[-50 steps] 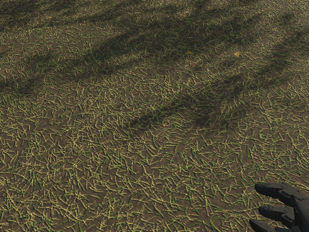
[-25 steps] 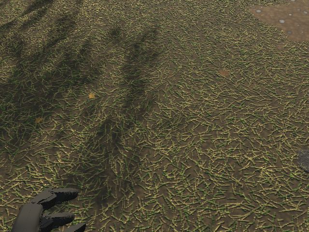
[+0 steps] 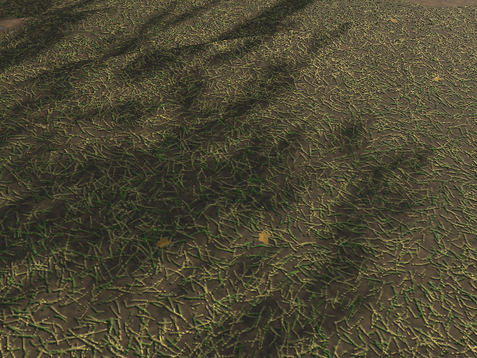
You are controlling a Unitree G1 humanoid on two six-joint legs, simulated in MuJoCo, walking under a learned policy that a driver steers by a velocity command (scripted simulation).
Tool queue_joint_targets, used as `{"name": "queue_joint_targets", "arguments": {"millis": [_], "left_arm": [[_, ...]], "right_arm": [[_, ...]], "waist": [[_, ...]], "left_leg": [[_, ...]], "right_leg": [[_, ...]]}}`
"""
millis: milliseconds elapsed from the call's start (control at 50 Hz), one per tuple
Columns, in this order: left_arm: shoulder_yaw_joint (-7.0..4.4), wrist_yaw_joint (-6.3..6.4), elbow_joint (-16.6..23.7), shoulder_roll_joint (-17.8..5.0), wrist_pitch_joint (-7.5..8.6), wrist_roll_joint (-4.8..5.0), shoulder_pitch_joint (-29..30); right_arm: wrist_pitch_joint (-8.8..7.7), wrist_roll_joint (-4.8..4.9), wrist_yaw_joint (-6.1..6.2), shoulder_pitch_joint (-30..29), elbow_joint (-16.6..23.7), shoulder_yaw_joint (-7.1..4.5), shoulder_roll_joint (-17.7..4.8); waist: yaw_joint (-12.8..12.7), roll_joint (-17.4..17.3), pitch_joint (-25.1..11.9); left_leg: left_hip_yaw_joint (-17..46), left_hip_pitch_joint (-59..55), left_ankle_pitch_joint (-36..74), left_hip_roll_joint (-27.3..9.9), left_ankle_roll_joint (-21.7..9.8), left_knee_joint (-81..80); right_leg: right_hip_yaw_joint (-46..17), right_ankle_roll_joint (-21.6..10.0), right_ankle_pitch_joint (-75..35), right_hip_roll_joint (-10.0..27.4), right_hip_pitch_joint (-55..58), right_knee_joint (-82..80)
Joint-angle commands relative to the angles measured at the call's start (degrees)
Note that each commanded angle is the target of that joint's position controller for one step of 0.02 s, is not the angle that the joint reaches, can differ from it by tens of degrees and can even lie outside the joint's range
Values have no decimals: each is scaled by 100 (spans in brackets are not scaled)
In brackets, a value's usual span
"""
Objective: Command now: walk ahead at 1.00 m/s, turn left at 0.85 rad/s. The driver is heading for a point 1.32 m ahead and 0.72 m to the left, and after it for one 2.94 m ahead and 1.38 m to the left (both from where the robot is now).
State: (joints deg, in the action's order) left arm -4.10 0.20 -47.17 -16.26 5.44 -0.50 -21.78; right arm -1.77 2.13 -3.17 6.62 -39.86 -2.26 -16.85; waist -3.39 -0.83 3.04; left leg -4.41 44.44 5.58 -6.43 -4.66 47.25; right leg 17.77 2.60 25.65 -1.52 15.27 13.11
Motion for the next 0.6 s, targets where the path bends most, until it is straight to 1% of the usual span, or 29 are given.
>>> {"name": "queue_joint_targets", "arguments": {"millis": [20, 40, 60, 80, 100, 120, 140, 160, 180, 200, 220, 240, 260, 280, 300, 320, 340, 360, 380, 420, 440, 460, 480, 500, 520, 540, 560, 580, 600], "left_arm": [[-332, 43, 657, -1500, -87, 129, 904], [-351, 25, 723, -1581, -156, 173, 1101], [-304, -2, 773, -1451, -133, 200, 1359], [-32, -72, 778, -476, 2, 118, 1365], [207, -137, 1320, 260, 273, 228, 586], [187, -157, 1477, -421, 492, 263, 1045], [109, -147, 1612, -687, 557, 369, 1645], [118, -84, 1571, -585, 540, 276, 1725], [123, -48, 1521, -510, 480, 135, 1606], [87, -42, 1447, -558, 390, 59, 1473], [53, -21, 1420, -605, 314, 32, 1428], [52, 5, 1430, -580, 254, 6, 1535], [74, 26, 1529, -522, 216, -34, 1837], [117, 31, 1691, -396, 203, -73, 2283], [161, 19, 1825, -220, 203, -88, 2639], [190, -4, 1925, -70, 206, -75, 2875], [199, -34, 2013, 5, 217, -37, 3067], [164, -60, 2071, -34, 241, 28, 3165], [98, -75, 2094, -152, 262, 110, 3172], [-28, -76, 2119, -419, 303, 242, 3133], [-88, -74, 2114, -544, 332, 287, 3070], [-183, -61, 2053, -718, 363, 320, 2752], [-329, -24, 1876, -935, 382, 350, 1873], [-390, 42, 1623, -1047, 322, 367, 413], [-370, 59, 1400, -1308, 258, 220, -632], [-383, -102, 1359, -1560, 296, -18, -319], [-263, -84, 1616, -795, 242, -1, 277], [-201, -37, 1531, -567, 161, 28, 405], [-205, -31, 1391, -628, 118, -28, 462]], "right_arm": [[46, 110, -54, 872, 196, -284, -775], [143, 119, -20, 1808, 24, -453, -1114], [232, 106, 64, 3101, -318, -692, -1539], [281, 134, 132, 3148, -548, -674, -1600], [94, -94, 86, 2355, -160, -528, -1583], [-83, -156, 29, 2101, 159, -436, -1129], [-236, -189, -4, 2116, 153, -400, -904], [-345, -176, -52, 1838, 155, -380, -854], [-410, -185, -28, 1458, 243, -384, -866], [-425, -194, 39, 1207, 354, -364, -851], [-417, -146, 93, 1132, 380, -338, -785], [-410, -90, 159, 1165, 356, -308, -705], [-405, -47, 232, 1282, 318, -284, -629], [-380, -11, 309, 1384, 268, -267, -579], [-337, 2, 372, 1419, 223, -260, -556], [-286, 3, 408, 1442, 181, -275, -588], [-241, 2, 423, 1492, 141, -303, -650], [-216, 8, 421, 1577, 91, -334, -702], [-208, 27, 425, 1635, 38, -350, -702], [-204, 80, 464, 1661, -43, -368, -627], [-186, 86, 485, 1649, -69, -391, -610], [-162, 60, 492, 1576, -63, -422, -638], [-134, -24, 454, 1401, -2, -435, -677], [-119, -208, 379, 1035, 202, -342, -533], [-127, -335, 330, 1381, 405, -99, 320], [-194, 293, 333, 2273, 647, 19, 238], [-132, 308, 397, 1853, 406, -53, -323], [-109, 109, 368, 1152, 490, -116, -630], [-95, -51, 351, 771, 565, -134, -585]], "waist": [[1053, 603, -116], [1584, 795, -564], [2210, 624, -1101], [1889, -1054, -362], [565, -2610, -1114], [882, -1485, -1399], [856, -463, -790], [512, 539, -417], [246, 611, -313], [115, 545, -193], [59, 461, -124], [80, 454, -19], [206, 440, 123], [380, 390, 268], [520, 263, 343], [649, 78, 331], [787, -80, 277], [903, -181, 164], [941, -287, 72], [888, -512, 18], [810, -585, 4], [590, -668, -169], [63, -697, -721], [-706, -711, -1703], [-600, 908, -2571], [92, 3627, -2857], [-177, 2285, -1871], [-297, 1287, -1149], [-197, 282, -800]], "left_leg": [[-718, -2055, -628, 744, -332, -29], [-694, -3200, -1182, 908, -517, 126], [-282, -5086, -1131, 970, -752, -233], [665, -5384, -1309, 724, -1022, -588], [4295, -6330, -3053, -233, -2249, -2103], [5687, -6211, -4496, -711, -2119, -3332], [5670, -5495, -4789, -708, -1781, -3670], [5335, -4619, -4496, -582, -1581, -3610], [4905, -3919, -3902, -385, -1581, -3376], [4379, -3417, -3348, -94, -1556, -3369], [3940, -3195, -2949, 83, -1524, -3440], [3605, -2971, -2591, 205, -1483, -3483], [3298, -2765, -2146, 326, -1447, -3512], [2984, -2556, -1756, 493, -1379, -3542], [2731, -2377, -1569, 682, -1258, -3477], [2534, -2248, -1531, 840, -1099, -3383], [2477, -2131, -1594, 891, -963, -3358], [2577, -2058, -1773, 860, -878, -3341], [2730, -2170, -1978, 817, -817, -3227], [3032, -2819, -1996, 679, -700, -2872], [3150, -3185, -1676, 575, -641, -2638], [3200, -3479, -920, 506, -559, -2244], [3031, -3637, 144, 635, -388, -1309], [2725, -2958, 324, 738, -176, 315], [2234, -1403, -3338, 1283, -84, 2337], [1785, 218, -3732, 1153, 47, 3788], [1574, 601, -2981, 658, 113, 4075], [1284, 520, -2608, 552, 134, 3936], [1217, 211, -2458, 340, 123, 3706]], "right_leg": [[-103, -660, -8164, 1537, -934, 1039], [-194, -685, -8775, 1609, -1227, 2321], [-376, -596, -8129, 1433, -2197, 4134], [-597, -292, -1553, 243, -3796, 6950], [-1806, -211, 938, -640, -5957, 8540], [-2695, -561, 335, -335, -6224, 8204], [-2650, -729, -123, -136, -6250, 7566], [-2691, -734, -484, 108, -5899, 6940], [-2794, -638, -689, 269, -5491, 6500], [-2850, -503, -788, 376, -5164, 6209], [-2822, -374, -827, 447, -5018, 5788], [-2731, -248, -827, 512, -4944, 5323], [-2604, -119, -1020, 509, -4909, 4768], [-2432, 8, -1436, 432, -4840, 4116], [-2303, 103, -1985, 317, -4669, 3465], [-2197, 161, -2483, 192, -4429, 2859], [-2065, 200, -2836, 53, -4127, 2356], [-2041, 235, -3142, -71, -3750, 2054], [-2141, 266, -3290, -119, -3524, 1830], [-2420, 242, -3185, -49, -3507, 1455], [-2473, 188, -2995, -7, -3514, 1331], [-2429, 93, -2732, -5, -3248, 1335], [-2303, -53, -2521, 4, -2386, 1403], [-2543, -224, -1934, 494, -614, 2006], [-4267, -532, -16, 1510, 1297, 1877], [-7849, -1389, 2441, 2727, 1673, 346], [-7322, -1305, 3202, 2417, 920, 80], [-6055, -1128, 1962, 2140, 88, 145], [-5196, -1012, 650, 1925, -640, 226]]}}
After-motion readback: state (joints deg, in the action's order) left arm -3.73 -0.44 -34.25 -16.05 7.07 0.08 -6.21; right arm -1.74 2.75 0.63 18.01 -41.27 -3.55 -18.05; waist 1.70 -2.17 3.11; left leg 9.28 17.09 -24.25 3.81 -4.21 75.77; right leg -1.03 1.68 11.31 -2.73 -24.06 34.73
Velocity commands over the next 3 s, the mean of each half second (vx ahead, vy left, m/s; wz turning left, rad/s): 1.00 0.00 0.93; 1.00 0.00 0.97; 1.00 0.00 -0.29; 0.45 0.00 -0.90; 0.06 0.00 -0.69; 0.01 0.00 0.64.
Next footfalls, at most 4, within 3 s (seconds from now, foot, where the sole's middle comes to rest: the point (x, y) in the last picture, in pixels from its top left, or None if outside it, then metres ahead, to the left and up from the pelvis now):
0.06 left None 0.28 0.07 -0.75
0.50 right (250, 277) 0.73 0.00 -0.75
1.00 left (109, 231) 0.85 0.46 -0.75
1.56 right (73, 155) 1.29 0.74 -0.89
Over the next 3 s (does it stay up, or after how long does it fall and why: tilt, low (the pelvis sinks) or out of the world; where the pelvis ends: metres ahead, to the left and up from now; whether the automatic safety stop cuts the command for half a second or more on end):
stays up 1.32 0.97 -0.12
